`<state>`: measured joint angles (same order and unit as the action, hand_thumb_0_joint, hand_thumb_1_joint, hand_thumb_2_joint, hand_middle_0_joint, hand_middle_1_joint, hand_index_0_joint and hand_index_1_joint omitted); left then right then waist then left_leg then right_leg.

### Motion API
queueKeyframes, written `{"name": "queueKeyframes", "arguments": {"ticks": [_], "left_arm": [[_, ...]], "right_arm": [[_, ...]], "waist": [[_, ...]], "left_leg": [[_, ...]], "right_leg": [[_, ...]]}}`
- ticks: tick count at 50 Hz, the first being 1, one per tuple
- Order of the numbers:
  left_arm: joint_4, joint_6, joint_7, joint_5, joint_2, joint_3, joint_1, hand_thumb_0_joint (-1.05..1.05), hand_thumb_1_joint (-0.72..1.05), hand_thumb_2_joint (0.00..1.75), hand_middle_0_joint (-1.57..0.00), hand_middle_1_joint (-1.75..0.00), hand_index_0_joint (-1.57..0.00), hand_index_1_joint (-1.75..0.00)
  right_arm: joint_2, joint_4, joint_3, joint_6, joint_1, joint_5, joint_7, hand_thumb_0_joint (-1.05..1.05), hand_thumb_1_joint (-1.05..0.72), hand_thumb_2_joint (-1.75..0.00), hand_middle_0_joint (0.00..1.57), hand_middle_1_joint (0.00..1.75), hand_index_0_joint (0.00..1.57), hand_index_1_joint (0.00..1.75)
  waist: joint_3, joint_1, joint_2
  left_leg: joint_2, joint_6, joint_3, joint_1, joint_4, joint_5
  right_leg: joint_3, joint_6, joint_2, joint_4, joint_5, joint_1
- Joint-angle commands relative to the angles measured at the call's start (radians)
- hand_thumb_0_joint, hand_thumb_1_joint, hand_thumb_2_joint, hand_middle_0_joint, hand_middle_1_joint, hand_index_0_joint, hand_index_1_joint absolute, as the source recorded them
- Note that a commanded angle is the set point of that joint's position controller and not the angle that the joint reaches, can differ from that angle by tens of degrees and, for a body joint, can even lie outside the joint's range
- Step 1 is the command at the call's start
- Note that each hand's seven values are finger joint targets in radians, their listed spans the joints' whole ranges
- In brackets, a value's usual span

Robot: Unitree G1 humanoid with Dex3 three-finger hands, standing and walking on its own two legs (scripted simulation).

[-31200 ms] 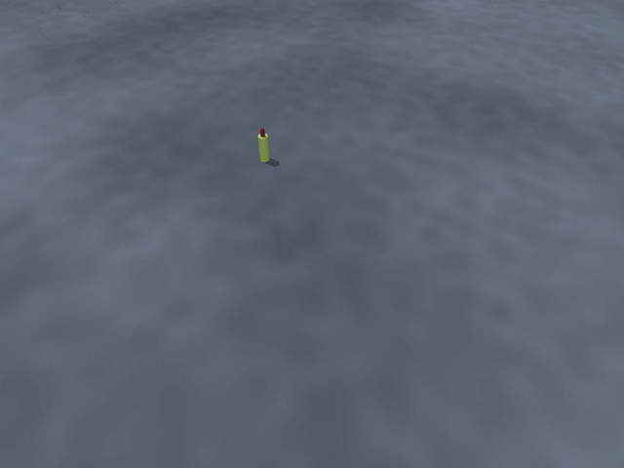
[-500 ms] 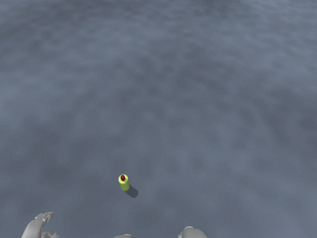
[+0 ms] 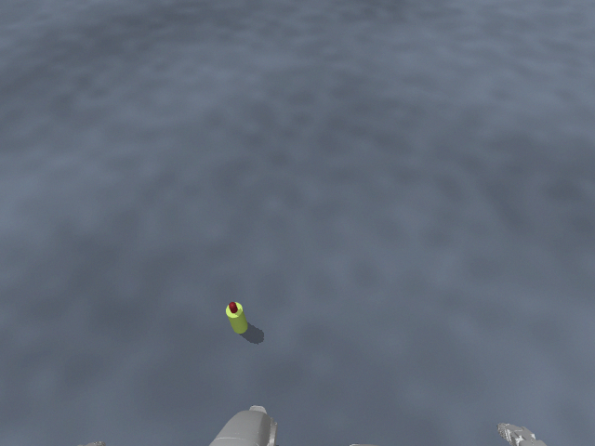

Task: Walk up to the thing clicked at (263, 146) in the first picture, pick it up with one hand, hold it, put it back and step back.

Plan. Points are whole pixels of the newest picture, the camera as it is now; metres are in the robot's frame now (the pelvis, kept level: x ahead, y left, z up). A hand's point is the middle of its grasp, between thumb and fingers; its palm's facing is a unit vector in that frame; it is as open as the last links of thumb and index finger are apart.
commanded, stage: step back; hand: left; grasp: from the side
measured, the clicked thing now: (236, 316) +0.55 +0.22 -0.66
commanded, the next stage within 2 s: none
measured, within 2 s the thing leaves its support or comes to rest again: neither
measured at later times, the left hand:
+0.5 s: hand out of the picture -0.05 +0.28 -0.14, palm faces +0.04 -0.93 -0.37, open 7.4 cm
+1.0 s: hand out of the picture -0.22 +0.25 -0.14, palm faces +0.08 -0.91 -0.40, open 7.4 cm
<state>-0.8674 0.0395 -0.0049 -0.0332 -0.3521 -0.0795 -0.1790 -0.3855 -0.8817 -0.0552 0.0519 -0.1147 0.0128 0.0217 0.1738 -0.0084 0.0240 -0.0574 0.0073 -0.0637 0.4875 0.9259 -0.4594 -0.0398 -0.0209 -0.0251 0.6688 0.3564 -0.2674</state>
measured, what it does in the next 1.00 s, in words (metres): walks backwards: left foot, then right foot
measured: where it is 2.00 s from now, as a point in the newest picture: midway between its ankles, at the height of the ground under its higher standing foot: outside the picture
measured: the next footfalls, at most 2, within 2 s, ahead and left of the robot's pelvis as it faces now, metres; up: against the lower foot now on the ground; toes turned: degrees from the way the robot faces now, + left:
left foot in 0.24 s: -0.04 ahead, +0.12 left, +0.00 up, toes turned +2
right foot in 0.62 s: -0.19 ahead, -0.15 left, +0.00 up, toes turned +3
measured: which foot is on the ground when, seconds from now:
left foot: up 0.00-0.22, down 0.24-0.66, up 0.68-0.92, down 0.94-1.00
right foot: down 0.00-0.26, up 0.28-0.60, down 0.62-0.96, up 0.98-1.00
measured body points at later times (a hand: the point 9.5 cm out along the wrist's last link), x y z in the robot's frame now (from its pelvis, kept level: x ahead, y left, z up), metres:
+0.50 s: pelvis -0.15 +0.00 +0.01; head -0.09 +0.03 +0.45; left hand -0.05 +0.33 -0.12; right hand -0.02 -0.31 -0.09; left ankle -0.08 +0.12 -0.72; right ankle -0.18 -0.15 -0.65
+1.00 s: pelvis -0.33 -0.03 +0.00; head -0.27 -0.01 +0.44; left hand -0.22 +0.30 -0.12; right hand -0.24 -0.34 -0.12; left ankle -0.32 +0.08 -0.72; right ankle -0.25 -0.15 -0.70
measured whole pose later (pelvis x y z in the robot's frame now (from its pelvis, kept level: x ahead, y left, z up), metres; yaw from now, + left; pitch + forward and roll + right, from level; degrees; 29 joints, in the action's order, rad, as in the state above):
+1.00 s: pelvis -0.33 -0.03 +0.00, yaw +5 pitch -3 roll +1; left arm -0.78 0.07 0.02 -0.03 -0.40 -0.08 -0.10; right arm -0.37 -0.89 -0.04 0.03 -0.21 0.03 0.01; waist 0.19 -0.01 -0.05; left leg -0.06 0.03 -0.01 0.28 0.67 -0.34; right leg -0.05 0.00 0.03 0.84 0.43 -0.46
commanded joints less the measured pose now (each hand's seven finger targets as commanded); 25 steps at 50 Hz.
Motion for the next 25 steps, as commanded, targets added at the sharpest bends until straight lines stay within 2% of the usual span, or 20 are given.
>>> {"name": "queueKeyframes", "arguments": {"ticks": [1,4,5,6,8,9,10,11,12,13,14,15,16,17,18,19,20,22,23,25], "left_arm": [[0.144,-0.031,0.03,0.003,-0.252,-0.069,0.144,0.0,0.9,0.9,-0.2,-0.3,-0.2,-0.3],[0.155,-0.028,0.031,-0.004,-0.229,-0.063,0.064,0.0,0.9,0.9,-0.2,-0.3,-0.2,-0.3],[0.158,-0.026,0.036,-0.007,-0.239,-0.065,0.056,0.0,0.9,0.9,-0.2,-0.3,-0.2,-0.3],[0.159,-0.023,0.039,-0.006,-0.234,-0.063,0.038,0.0,0.9,0.9,-0.2,-0.3,-0.2,-0.3],[0.166,-0.015,0.038,-0.003,-0.252,-0.06,0.033,0.0,0.9,0.9,-0.2,-0.3,-0.2,-0.3],[0.171,-0.01,0.035,0.001,-0.255,-0.058,0.043,0.0,0.9,0.9,-0.2,-0.3,-0.2,-0.3],[0.175,-0.004,0.03,0.01,-0.257,-0.054,0.057,0.0,0.9,0.9,-0.2,-0.3,-0.2,-0.3],[0.181,0.002,0.025,0.015,-0.247,-0.046,0.058,0.0,0.9,0.9,-0.2,-0.3,-0.2,-0.3],[0.19,0.008,0.022,0.018,-0.208,-0.036,0.026,0.0,0.9,0.9,-0.2,-0.3,-0.2,-0.3],[0.202,0.003,0.025,0.025,-0.189,-0.034,0.049,0.0,0.9,0.9,-0.2,-0.3,-0.2,-0.3],[0.191,0.005,0.039,0.011,-0.229,-0.057,0.124,0.0,0.9,0.9,-0.2,-0.3,-0.2,-0.3],[0.173,0.01,0.041,0.012,-0.232,-0.061,0.128,0.0,0.9,0.9,-0.2,-0.3,-0.2,-0.3],[0.157,0.01,0.039,0.028,-0.214,-0.057,0.073,0.0,0.9,0.9,-0.2,-0.3,-0.2,-0.3],[0.136,0.009,0.037,0.034,-0.212,-0.058,0.029,0.0,0.9,0.9,-0.2,-0.3,-0.2,-0.3],[0.127,0.007,0.034,0.029,-0.224,-0.062,0.003,0.0,0.9,0.9,-0.2,-0.3,-0.2,-0.3],[0.119,0.006,0.03,0.024,-0.223,-0.067,-0.006,0.0,0.9,0.9,-0.2,-0.3,-0.2,-0.3],[0.122,0.005,0.029,0.02,-0.213,-0.065,-0.005,0.0,0.9,0.9,-0.2,-0.3,-0.2,-0.3],[0.134,0.003,0.025,0.014,-0.209,-0.062,0.011,0.0,0.9,0.9,-0.2,-0.3,-0.2,-0.3],[0.137,0.002,0.023,0.013,-0.207,-0.059,0.009,0.0,0.9,0.9,-0.2,-0.3,-0.2,-0.3],[0.139,0.0,0.018,0.013,-0.201,-0.057,0.021,0.0,0.9,0.9,-0.2,-0.3,-0.2,-0.3]], "right_arm": [[-0.193,0.042,-0.044,-0.026,-0.098,-0.022,0.014,0.0,-0.9,-0.9,0.2,0.3,0.2,0.3],[-0.19,0.061,-0.033,-0.034,-0.093,-0.016,0.016,0.0,-0.9,-0.9,0.2,0.3,0.2,0.3],[-0.187,0.076,-0.033,-0.033,-0.079,-0.012,0.015,0.0,-0.9,-0.9,0.2,0.3,0.2,0.3],[-0.184,0.085,-0.032,-0.036,-0.07,-0.012,0.014,0.0,-0.9,-0.9,0.2,0.3,0.2,0.3],[-0.177,0.085,-0.035,-0.04,-0.085,-0.003,0.009,0.0,-0.9,-0.9,0.2,0.3,0.2,0.3],[-0.174,0.072,-0.039,-0.043,-0.114,0.001,0.005,0.0,-0.9,-0.9,0.2,0.3,0.2,0.3],[-0.167,0.053,-0.043,-0.05,-0.158,0.004,0.004,0.0,-0.9,-0.9,0.2,0.3,0.2,0.3],[-0.179,0.046,-0.052,-0.056,-0.17,0.01,0.003,0.0,-0.9,-0.9,0.2,0.3,0.2,0.3],[-0.231,0.06,-0.066,-0.062,-0.151,0.028,0.004,0.0,-0.9,-0.9,0.2,0.3,0.2,0.3],[-0.352,0.085,-0.086,-0.059,-0.084,0.026,-0.006,0.0,-0.9,-0.9,0.2,0.3,0.2,0.3],[-0.382,0.092,-0.096,-0.061,-0.086,0.027,-0.005,0.0,-0.9,-0.9,0.2,0.3,0.2,0.3],[-0.325,0.081,-0.083,-0.066,-0.076,0.026,0.001,0.0,-0.9,-0.9,0.2,0.3,0.2,0.3],[-0.281,0.089,-0.064,-0.066,-0.016,0.022,0.007,0.0,-0.9,-0.9,0.2,0.3,0.2,0.3],[-0.251,0.095,-0.057,-0.065,0.008,0.024,0.012,0.0,-0.9,-0.9,0.2,0.3,0.2,0.3],[-0.247,0.102,-0.06,-0.066,0.003,0.018,0.015,0.0,-0.9,-0.9,0.2,0.3,0.2,0.3],[-0.237,0.103,-0.059,-0.064,-0.006,0.02,0.014,0.0,-0.9,-0.9,0.2,0.3,0.2,0.3],[-0.224,0.105,-0.057,-0.063,-0.018,0.021,0.013,0.0,-0.9,-0.9,0.2,0.3,0.2,0.3],[-0.23,0.11,-0.061,-0.06,-0.059,0.02,0.015,0.0,-0.9,-0.9,0.2,0.3,0.2,0.3],[-0.238,0.116,-0.065,-0.059,-0.061,0.017,0.015,0.0,-0.9,-0.9,0.2,0.3,0.2,0.3],[-0.25,0.118,-0.07,-0.055,-0.085,0.023,0.013,0.0,-0.9,-0.9,0.2,0.3,0.2,0.3]], "waist": [[-0.124,0.05,-0.158],[-0.185,-0.013,-0.159],[-0.18,-0.02,-0.186],[-0.182,-0.028,-0.186],[-0.203,-0.027,-0.218],[-0.217,-0.013,-0.216],[-0.235,0.011,-0.192],[-0.236,0.022,-0.142],[-0.235,0.003,-0.024],[-0.208,0.01,0.23],[-0.181,0.076,0.223],[-0.158,0.048,0.086],[-0.173,0.002,0.059],[-0.178,-0.02,0.058],[-0.177,-0.023,0.087],[-0.183,-0.016,0.095],[-0.187,-0.003,0.09],[-0.197,0.029,0.098],[-0.207,0.032,0.109],[-0.228,0.054,0.133]], "left_leg": [[-0.078,-0.016,-0.095,-0.022,0.288,-0.008],[-0.059,-0.029,-0.059,0.021,0.179,-0.047],[-0.027,-0.027,-0.049,-0.001,0.113,-0.057],[-0.008,-0.025,-0.032,-0.007,0.016,-0.068],[0.027,-0.009,0.011,-0.074,-0.182,-0.04],[0.026,-0.002,0.032,-0.117,-0.291,0.019],[0.02,0.003,0.07,-0.187,-0.438,0.134],[0.035,0.01,0.044,-0.26,-0.526,0.288],[0.17,0.05,-0.149,-0.334,-0.551,0.365],[0.393,0.189,-0.432,-0.304,-0.597,0.498],[0.48,0.308,-0.55,-0.171,-0.627,0.525],[0.429,0.284,-0.422,-0.163,-0.58,0.577],[0.363,0.242,-0.297,-0.224,-0.544,0.638],[0.319,0.213,-0.229,-0.259,-0.513,0.649],[0.309,0.212,-0.196,-0.254,-0.501,0.641],[0.306,0.224,-0.192,-0.276,-0.492,0.638],[0.297,0.231,-0.185,-0.313,-0.485,0.638],[0.309,0.252,-0.195,-0.376,-0.474,0.614],[0.321,0.256,-0.193,-0.408,-0.469,0.616],[0.311,0.249,-0.191,-0.423,-0.465,0.589]], "right_leg": [[-0.206,-0.188,0.242,-0.269,-0.443,-0.057],[-0.178,-0.2,0.238,-0.197,-0.544,0.141],[-0.191,-0.207,0.265,-0.2,-0.539,0.14],[-0.198,-0.206,0.271,-0.185,-0.554,0.178],[-0.191,-0.183,0.263,-0.145,-0.556,0.189],[-0.18,-0.172,0.247,-0.109,-0.547,0.188],[-0.157,-0.154,0.231,-0.055,-0.53,0.177],[-0.142,-0.114,0.203,-0.027,-0.439,0.106],[-0.112,-0.059,0.132,0.046,-0.239,-0.041],[0.01,-0.003,-0.061,0.208,0.141,-0.196],[-0.111,0.01,-0.063,0.425,0.307,-0.159],[-0.186,0.0,-0.071,0.54,0.264,-0.164],[-0.189,-0.009,-0.082,0.596,0.213,-0.212],[-0.181,-0.005,-0.08,0.617,0.165,-0.231],[-0.164,0.001,-0.078,0.63,0.142,-0.225],[-0.148,0.019,-0.07,0.613,0.142,-0.213],[-0.141,0.034,-0.069,0.58,0.146,-0.225],[-0.116,0.055,-0.057,0.468,0.167,-0.231],[-0.106,0.056,-0.044,0.409,0.175,-0.228],[-0.068,0.056,-0.032,0.279,0.172,-0.194]]}}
